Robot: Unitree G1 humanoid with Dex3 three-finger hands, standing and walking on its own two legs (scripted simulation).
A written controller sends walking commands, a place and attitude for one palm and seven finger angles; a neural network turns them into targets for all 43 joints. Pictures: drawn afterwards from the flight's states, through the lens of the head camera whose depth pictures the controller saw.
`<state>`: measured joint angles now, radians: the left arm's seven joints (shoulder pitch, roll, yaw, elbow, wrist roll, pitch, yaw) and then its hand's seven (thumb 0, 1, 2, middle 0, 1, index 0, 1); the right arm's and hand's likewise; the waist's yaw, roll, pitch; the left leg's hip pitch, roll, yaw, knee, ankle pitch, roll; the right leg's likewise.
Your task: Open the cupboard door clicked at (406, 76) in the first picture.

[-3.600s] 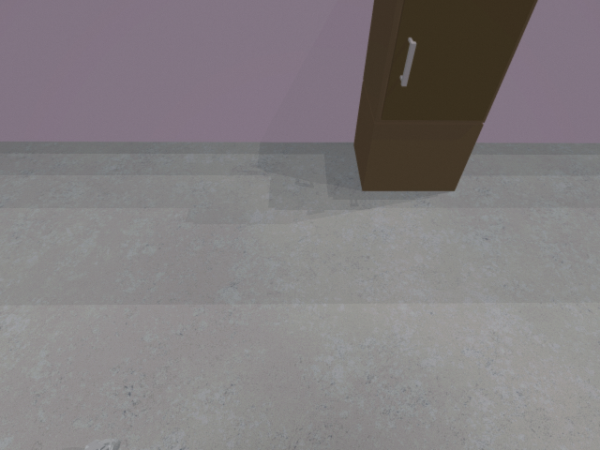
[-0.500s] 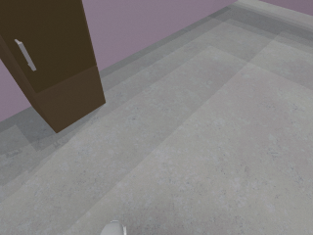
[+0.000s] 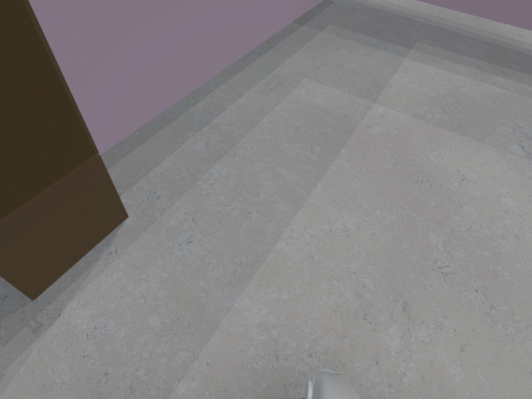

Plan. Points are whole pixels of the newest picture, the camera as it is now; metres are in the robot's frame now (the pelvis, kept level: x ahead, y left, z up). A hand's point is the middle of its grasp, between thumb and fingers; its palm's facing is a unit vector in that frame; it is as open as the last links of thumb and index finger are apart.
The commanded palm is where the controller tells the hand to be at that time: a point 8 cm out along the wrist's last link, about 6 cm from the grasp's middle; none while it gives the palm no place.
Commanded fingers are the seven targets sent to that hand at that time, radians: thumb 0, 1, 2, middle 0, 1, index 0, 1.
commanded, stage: walk to a spot facing it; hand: left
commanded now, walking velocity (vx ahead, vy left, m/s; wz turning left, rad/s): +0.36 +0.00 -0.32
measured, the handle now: out of the picture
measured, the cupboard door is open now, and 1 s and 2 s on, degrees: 0 0 0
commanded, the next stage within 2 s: turn to face it in 0.42 s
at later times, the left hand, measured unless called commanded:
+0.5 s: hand (193, 326) +0.27 +0.15 -0.18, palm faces -0.02 -0.99 -0.17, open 7.3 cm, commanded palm none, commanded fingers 0.00 0.90 0.90 -0.20 -0.30 -0.20 -0.30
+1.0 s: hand (197, 227) +0.49 +0.17 -0.16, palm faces +0.12 -0.97 -0.23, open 7.4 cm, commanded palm none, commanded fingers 0.00 0.90 0.90 -0.20 -0.30 -0.20 -0.30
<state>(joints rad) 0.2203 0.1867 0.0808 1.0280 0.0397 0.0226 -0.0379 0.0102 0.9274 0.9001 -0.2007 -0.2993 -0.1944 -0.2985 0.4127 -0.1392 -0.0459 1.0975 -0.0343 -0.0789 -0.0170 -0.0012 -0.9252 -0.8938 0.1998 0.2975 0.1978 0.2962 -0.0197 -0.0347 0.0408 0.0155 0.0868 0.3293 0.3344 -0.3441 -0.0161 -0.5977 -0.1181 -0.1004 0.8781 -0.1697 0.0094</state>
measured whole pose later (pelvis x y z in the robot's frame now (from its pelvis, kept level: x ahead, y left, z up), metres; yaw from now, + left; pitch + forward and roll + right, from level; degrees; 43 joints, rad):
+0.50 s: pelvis +0.25 -0.03 +0.00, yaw -4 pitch +0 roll -2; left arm 0.30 0.16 0.04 1.09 0.03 -0.07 0.00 0.00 0.92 0.90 -0.20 -0.30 -0.20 -0.30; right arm 0.18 -0.20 -0.06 1.03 -0.03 -0.03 0.02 0.02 -0.95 -0.89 0.20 0.30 0.19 0.30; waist 0.00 0.02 0.02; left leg -0.53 0.16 0.12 0.74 -0.19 -0.04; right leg -0.08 0.01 -0.15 0.41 -0.33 -0.03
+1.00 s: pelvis +0.38 -0.03 -0.01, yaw +6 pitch +0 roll +0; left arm 0.12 0.18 0.07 0.93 0.01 0.02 0.02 0.01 0.91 0.90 -0.20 -0.30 -0.20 -0.30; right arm 0.27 -0.17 -0.07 1.02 -0.03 0.02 0.01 0.00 -0.92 -0.89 0.20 0.30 0.20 0.30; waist -0.05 0.02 0.05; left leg -0.29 -0.02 0.02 0.50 -0.21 0.03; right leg -0.40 -0.06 -0.04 0.76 -0.38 0.08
